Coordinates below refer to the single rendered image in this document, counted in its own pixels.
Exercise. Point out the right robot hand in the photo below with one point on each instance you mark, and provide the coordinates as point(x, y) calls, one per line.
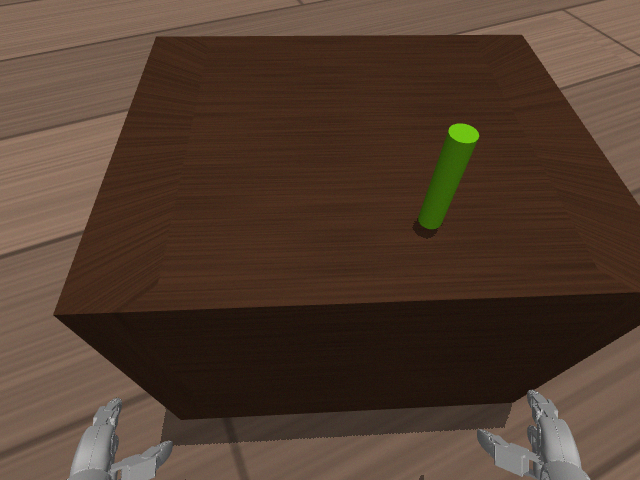
point(551, 440)

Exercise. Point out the left robot hand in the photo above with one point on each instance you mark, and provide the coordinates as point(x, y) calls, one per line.
point(98, 445)

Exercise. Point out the can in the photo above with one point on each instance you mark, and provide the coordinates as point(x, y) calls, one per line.
point(454, 157)

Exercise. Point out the right robot arm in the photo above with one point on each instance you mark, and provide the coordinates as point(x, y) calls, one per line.
point(561, 470)

